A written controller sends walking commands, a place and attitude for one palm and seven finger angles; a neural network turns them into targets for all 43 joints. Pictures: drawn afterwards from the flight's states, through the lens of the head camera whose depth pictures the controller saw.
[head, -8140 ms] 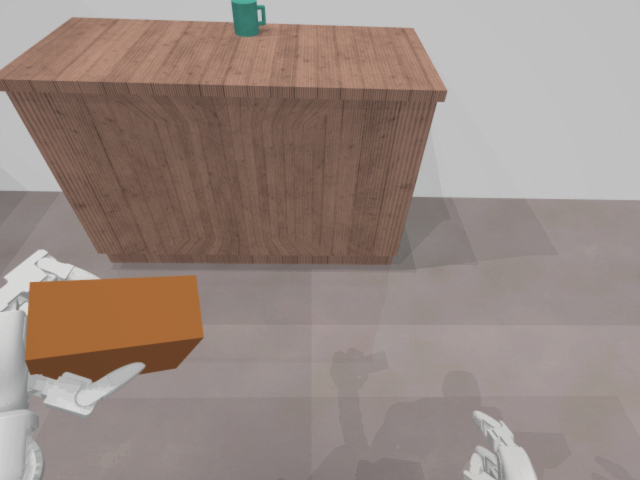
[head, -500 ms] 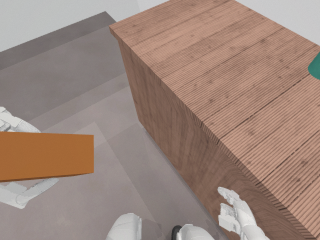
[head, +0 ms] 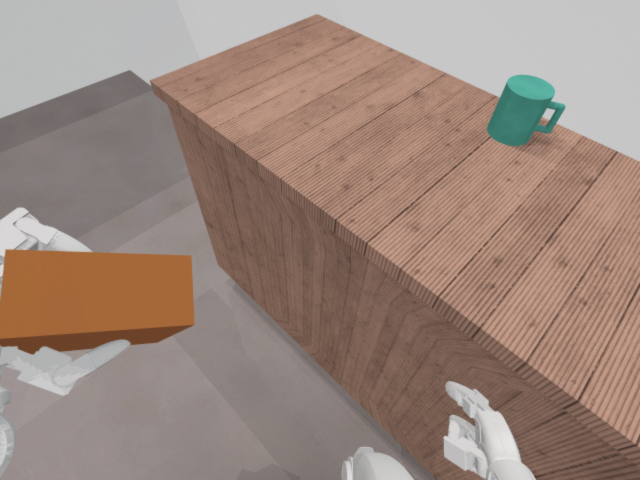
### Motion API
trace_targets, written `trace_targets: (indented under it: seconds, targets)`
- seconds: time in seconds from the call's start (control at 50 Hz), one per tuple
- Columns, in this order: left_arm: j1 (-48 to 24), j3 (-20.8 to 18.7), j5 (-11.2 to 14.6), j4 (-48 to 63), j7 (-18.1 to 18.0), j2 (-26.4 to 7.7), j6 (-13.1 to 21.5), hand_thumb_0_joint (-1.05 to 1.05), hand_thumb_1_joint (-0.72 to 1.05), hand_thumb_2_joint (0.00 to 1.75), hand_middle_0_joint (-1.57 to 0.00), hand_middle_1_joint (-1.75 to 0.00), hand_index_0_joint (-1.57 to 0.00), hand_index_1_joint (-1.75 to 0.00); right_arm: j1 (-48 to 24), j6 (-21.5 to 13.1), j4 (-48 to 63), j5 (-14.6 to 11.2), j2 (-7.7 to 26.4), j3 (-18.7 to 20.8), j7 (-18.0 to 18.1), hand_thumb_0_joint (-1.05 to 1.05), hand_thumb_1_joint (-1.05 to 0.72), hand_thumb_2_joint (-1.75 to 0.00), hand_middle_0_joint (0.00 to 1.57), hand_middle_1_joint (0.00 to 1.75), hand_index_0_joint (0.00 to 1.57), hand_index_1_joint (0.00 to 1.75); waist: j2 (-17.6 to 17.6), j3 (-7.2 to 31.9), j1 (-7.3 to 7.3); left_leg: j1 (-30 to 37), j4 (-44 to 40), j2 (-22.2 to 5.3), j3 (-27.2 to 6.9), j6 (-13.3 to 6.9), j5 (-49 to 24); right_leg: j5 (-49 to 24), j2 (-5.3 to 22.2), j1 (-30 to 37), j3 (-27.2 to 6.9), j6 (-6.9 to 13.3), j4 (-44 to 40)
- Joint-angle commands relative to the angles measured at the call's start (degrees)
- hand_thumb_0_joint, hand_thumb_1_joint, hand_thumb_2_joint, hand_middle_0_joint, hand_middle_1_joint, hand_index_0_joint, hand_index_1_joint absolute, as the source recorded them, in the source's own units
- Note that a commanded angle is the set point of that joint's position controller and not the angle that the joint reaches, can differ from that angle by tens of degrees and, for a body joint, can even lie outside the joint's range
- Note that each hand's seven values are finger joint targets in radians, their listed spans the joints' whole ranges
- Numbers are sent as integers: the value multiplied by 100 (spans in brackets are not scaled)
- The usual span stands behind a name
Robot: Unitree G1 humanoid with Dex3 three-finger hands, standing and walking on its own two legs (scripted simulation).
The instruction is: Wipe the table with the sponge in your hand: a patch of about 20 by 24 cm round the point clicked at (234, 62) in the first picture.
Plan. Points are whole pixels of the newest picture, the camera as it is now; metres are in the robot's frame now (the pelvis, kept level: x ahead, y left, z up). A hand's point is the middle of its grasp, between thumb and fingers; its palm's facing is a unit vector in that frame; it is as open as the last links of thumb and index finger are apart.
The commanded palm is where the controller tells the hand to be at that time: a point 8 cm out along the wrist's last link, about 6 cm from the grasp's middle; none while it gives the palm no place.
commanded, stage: turn to face it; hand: left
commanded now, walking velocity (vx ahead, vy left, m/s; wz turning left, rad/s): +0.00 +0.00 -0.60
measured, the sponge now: (125, 305) +0.23 +0.21 +0.15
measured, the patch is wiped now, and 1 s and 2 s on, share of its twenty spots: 0.00 0.00 0.00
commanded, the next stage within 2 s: come to a stop and stand still in 1.58 s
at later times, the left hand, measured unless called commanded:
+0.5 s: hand (219, 306) +0.22 +0.11 +0.20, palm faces +0.06 -0.83 -0.55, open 10.4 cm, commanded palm +0.19 +0.18 +0.18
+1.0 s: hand (412, 398) +0.17 -0.04 +0.19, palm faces -0.20 -0.78 -0.60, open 10.4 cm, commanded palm +0.15 +0.03 +0.18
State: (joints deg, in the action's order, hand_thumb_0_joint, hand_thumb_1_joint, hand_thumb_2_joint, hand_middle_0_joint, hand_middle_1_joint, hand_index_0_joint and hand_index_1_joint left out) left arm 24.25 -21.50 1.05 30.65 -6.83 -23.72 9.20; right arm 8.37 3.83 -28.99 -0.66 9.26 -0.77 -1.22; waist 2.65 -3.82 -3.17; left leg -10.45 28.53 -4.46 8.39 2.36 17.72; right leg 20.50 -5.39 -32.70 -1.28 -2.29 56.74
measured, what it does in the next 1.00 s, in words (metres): walks backwards, turning right: right foot, then left foot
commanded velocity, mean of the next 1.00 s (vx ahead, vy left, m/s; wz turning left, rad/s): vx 0.00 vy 0.00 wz -0.60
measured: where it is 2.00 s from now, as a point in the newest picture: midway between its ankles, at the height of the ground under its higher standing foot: outside the picture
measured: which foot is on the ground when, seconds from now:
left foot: down 0.00-0.18, up 0.20-0.42, down 0.44-0.76, up 0.78-1.00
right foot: up 0.00-0.14, down 0.16-0.46, up 0.48-0.72, down 0.74-1.00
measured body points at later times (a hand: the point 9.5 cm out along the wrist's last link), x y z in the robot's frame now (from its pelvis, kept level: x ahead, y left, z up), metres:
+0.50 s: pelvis -0.06 -0.03 -0.01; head -0.01 -0.03 +0.43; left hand +0.21 +0.16 +0.23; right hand +0.01 -0.33 -0.09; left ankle +0.02 +0.09 -0.73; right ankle -0.01 -0.15 -0.72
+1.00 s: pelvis -0.15 -0.09 +0.01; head -0.12 -0.15 +0.45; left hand +0.17 +0.01 +0.22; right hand -0.17 -0.38 -0.11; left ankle -0.07 +0.04 -0.65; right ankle -0.16 -0.14 -0.73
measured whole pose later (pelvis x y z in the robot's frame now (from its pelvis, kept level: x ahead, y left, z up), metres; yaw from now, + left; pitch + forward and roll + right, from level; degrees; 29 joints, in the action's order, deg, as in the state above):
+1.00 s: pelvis -0.15 -0.09 +0.01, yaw -38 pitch +1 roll +2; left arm 33.3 -26.2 3.8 32.6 -8.0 -26.5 13.1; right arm 8.3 3.6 -31.6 -0.9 13.4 1.5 0.5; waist -0.9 -6.7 1.3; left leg -29.7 63.7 -2.9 2.6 6.2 23.7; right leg 12.6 -4.4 -17.2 -0.6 6.1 28.9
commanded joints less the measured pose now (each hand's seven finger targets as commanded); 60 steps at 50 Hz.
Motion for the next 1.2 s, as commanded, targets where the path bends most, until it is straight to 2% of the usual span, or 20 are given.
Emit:
trace_targets:
  seconds: [0.0,0.1,0.12,0.16,0.18,0.24,0.34,0.4,0.44,0.46,0.5,0.56,0.68,0.7,0.72,0.74,0.78,0.82,0.88,1.18]
  targets:
    - [-165,-297,121,1330,-125,-448,365,0,10,130,-120,-160,-120,-160,-117,-486,742,-144,898,333,52,0,-90,-90,20,30,20,30,-1700,193,159,115,-647,-1772,-23,-632,-2316,614,694,252,438,-120,-659]
    - [-904,-303,24,1139,-165,-619,344,0,10,130,-120,-160,-120,-160,167,-793,664,-89,1131,408,86,0,-90,-90,20,30,20,30,-1447,602,279,274,969,-1436,247,-191,-3345,-841,292,1937,1106,-77,-2791]
    - [-942,-394,1,1090,-183,-736,358,0,10,130,-120,-160,-120,-160,149,-810,672,-134,1066,407,74,0,-90,-90,20,30,20,30,-865,805,241,-33,1821,-1190,351,-64,-2730,-1837,665,2474,685,126,-3167]
    - [-511,-982,51,1109,-329,-1320,474,0,10,130,-120,-160,-120,-160,-243,-774,830,-73,833,287,149,0,-90,-90,20,30,20,30,1278,1143,87,-2291,3908,-76,-116,292,2049,-6538,2456,3693,-2067,1203,-3007]
    - [-269,-1037,114,1142,-342,-1270,462,0,10,130,-120,-160,-120,-160,-252,-702,733,-82,814,325,190,0,-90,-90,20,30,20,30,1056,1316,107,-2254,4314,-269,-800,275,1982,-6053,2648,3501,-2104,1254,-3018]
    - [643,-1636,310,2054,-325,-1650,606,0,10,130,-120,-160,-120,-160,-536,-441,753,-43,744,206,119,0,-90,-90,20,30,20,30,-168,1689,43,-2030,3652,-259,-942,214,1419,-3961,2258,3216,-1693,1334,-2957]
    - [1010,-1711,349,2334,-327,-1395,636,0,10,130,-120,-160,-120,-160,-364,-348,681,-19,801,274,105,0,-90,-90,20,30,20,30,337,1524,185,-907,1537,12,-574,196,840,-2137,1842,2121,-1557,1198,-3252]
    - [1035,-1526,310,1780,-288,-1110,558,0,10,130,-120,-160,-120,-160,-22,-374,614,-23,877,327,142,0,-90,-90,20,30,20,30,199,1287,342,393,-11,9,-510,72,-17,-671,1446,903,-1453,751,-3028]
    - [812,-1375,286,1619,-203,-898,638,0,10,130,-120,-160,-120,-160,-219,-426,740,3,1143,446,281,0,-90,-90,20,30,20,30,-1698,781,257,508,-1300,-1644,-1993,-631,153,991,330,-231,-482,194,-766]
    - [685,-1429,149,1380,-232,-996,674,0,10,130,-120,-160,-120,-160,-224,-460,726,-13,1086,432,306,0,-90,-90,20,30,20,30,-2006,705,234,-211,-1351,-2378,-2457,-1129,-560,1202,301,-47,98,3,830]
    - [385,-1190,85,724,-179,-854,646,0,10,130,-120,-160,-120,-160,-271,-528,608,10,1029,426,291,0,-90,-90,20,30,20,30,-1678,361,301,-1445,-1392,-2212,-1700,-1076,168,679,639,287,-114,-68,1853]
    - [-346,-311,41,870,-140,-341,547,0,10,130,-120,-160,-120,-160,-168,-616,575,-131,1068,425,246,0,-90,-90,20,30,20,30,-1590,177,266,-931,-996,-1754,-512,-756,-434,555,778,269,422,-183,751]
    - [-907,-205,35,1627,-248,-607,507,0,10,130,-120,-160,-120,-160,152,-926,715,-45,1061,345,220,0,-90,-90,20,30,20,30,-1714,607,216,-604,-85,-1546,-213,-415,-337,415,532,1794,1024,-143,-2140]
    - [-882,-372,29,1701,-257,-765,503,0,10,130,-120,-160,-120,-160,195,-974,712,-53,1035,345,186,0,-90,-90,20,30,20,30,-1419,776,186,-585,565,-1378,-34,-277,-470,-260,665,2093,841,-57,-2756]
    - [-826,-572,38,1760,-273,-1006,519,0,10,130,-120,-160,-120,-160,236,-990,698,-86,876,336,159,0,-90,-90,20,30,20,30,-313,896,209,-632,1615,-944,168,-48,-55,-1362,1280,2129,13,236,-3407]
    - [-436,-1010,59,1694,-341,-1484,529,0,10,130,-120,-160,-120,-160,23,-939,817,-37,721,269,191,0,-90,-90,20,30,20,30,953,967,130,-1993,2758,-217,28,186,1693,-3533,2258,2745,-1863,851,-3454]
    - [-105,-1216,261,1569,-319,-1455,452,0,10,130,-120,-160,-120,-160,-321,-820,759,-73,817,339,201,0,-90,-90,20,30,20,30,1020,1128,144,-2470,4241,-143,-975,251,1415,-4472,2495,2732,-2433,1079,-3494]
    - [733,-1418,400,1504,-267,-1265,532,0,10,130,-120,-160,-120,-160,-382,-590,691,-7,539,183,197,0,-90,-90,20,30,20,30,183,1275,145,-2944,4486,-149,-1010,331,902,-4863,2117,3458,-1902,1163,-3035]
    - [1021,-1414,391,1234,-276,-1020,639,0,10,130,-120,-160,-120,-160,-384,-294,615,12,558,216,151,0,-90,-90,20,30,20,30,133,1618,227,-2883,3873,-94,-863,418,638,-4916,1919,3961,-1392,1099,-3051]
    - [-308,-527,209,1530,-307,-972,513,0,10,130,-120,-160,-120,-160,-461,-125,795,-16,1007,354,196,0,-90,-90,20,30,20,30,143,991,5,-1152,1618,345,-900,84,794,-1416,1688,2201,-2684,1082,-4271]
